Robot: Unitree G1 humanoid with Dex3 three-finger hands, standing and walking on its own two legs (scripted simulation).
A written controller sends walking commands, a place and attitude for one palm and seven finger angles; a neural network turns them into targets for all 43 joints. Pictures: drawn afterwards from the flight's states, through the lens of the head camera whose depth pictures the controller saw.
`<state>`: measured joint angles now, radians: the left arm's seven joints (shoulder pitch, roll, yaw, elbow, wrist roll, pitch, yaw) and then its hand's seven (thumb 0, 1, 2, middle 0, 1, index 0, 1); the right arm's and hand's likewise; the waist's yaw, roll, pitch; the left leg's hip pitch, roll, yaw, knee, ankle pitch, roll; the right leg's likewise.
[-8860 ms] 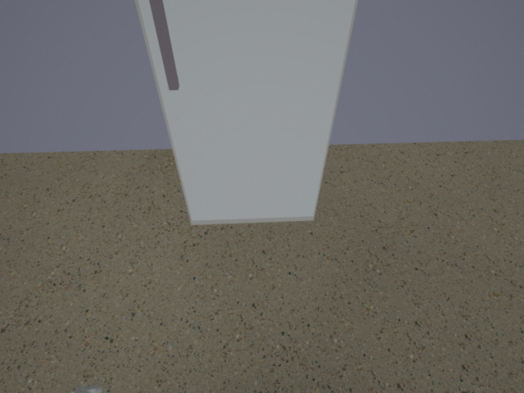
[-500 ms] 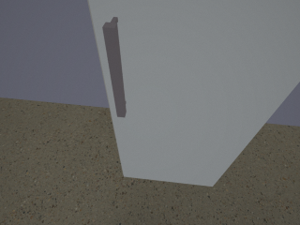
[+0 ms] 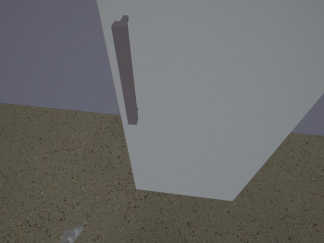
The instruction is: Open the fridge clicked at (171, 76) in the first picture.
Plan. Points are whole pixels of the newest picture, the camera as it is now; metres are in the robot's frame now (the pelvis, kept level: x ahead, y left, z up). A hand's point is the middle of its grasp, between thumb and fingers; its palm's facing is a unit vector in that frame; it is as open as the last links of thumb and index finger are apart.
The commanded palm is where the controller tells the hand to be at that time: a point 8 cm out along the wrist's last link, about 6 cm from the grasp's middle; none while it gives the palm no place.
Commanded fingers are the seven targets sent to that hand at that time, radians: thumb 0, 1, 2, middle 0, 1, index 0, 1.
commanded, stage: raise the hand to about handle height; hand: left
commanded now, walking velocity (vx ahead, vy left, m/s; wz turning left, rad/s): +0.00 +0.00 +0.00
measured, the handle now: (129, 78) +0.48 +0.12 +0.16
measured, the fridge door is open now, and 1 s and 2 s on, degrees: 0 0 0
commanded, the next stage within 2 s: move the hooked fingers beside the handle in 2.00 s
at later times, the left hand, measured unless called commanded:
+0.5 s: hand (74, 227) +0.15 +0.20 +0.02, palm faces +0.01 -1.00 -0.07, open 9.7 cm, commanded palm +0.13 +0.26 +0.03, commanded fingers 0.00 0.18 0.59 -0.25 -0.76 -0.25 -0.76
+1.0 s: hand (43, 185) +0.20 +0.25 +0.10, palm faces +0.01 -1.00 -0.08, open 12.7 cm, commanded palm +0.17 +0.30 +0.11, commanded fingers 0.00 -0.41 0.34 -0.29 -1.14 -0.29 -1.14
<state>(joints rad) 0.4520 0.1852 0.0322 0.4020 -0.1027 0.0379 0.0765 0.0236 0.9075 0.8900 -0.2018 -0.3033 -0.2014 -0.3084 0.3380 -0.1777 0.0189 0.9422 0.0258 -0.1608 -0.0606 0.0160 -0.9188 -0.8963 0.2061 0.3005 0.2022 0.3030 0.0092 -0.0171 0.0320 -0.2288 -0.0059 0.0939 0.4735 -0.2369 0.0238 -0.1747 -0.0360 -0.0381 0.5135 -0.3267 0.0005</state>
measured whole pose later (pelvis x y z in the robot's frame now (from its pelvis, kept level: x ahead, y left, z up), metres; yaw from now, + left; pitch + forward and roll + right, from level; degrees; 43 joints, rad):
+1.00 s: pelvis -0.02 +0.01 -0.02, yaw +2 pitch +1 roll -2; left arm 0.21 0.37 0.35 0.00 -0.37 -0.14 -0.42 0.00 -0.19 0.43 -0.28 -0.99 -0.28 -1.00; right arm 0.27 -0.28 0.03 0.62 0.06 -0.32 -0.10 0.02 -0.91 -0.90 0.21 0.30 0.20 0.30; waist 0.02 0.03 -0.04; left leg -0.40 0.02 0.04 0.68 -0.30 0.03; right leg -0.29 -0.01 -0.08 0.63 -0.36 0.00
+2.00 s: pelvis -0.01 -0.02 +0.00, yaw +2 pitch -2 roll +0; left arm -0.12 0.51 0.48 0.18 -0.35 0.13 -0.53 -0.01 -0.50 0.30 -0.30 -1.20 -0.30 -1.20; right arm 0.23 -0.28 0.07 0.61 0.09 -0.24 -0.10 0.02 -0.91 -0.90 0.21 0.30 0.20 0.30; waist 0.04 0.06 -0.03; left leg -0.24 0.02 0.04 0.50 -0.23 0.00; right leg -0.14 0.00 -0.09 0.48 -0.31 -0.02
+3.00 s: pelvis +0.00 -0.01 +0.00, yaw +1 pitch -1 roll +0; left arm -0.38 0.42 0.33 0.38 -0.27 0.13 -0.37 -0.01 -0.50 0.30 -0.30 -1.20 -0.30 -1.20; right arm 0.24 -0.27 0.07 0.63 0.09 -0.16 -0.11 0.02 -0.91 -0.90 0.21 0.30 0.20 0.30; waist 0.00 0.04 -0.03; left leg -0.25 0.01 0.05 0.50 -0.24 0.01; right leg -0.16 -0.01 -0.07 0.48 -0.31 -0.01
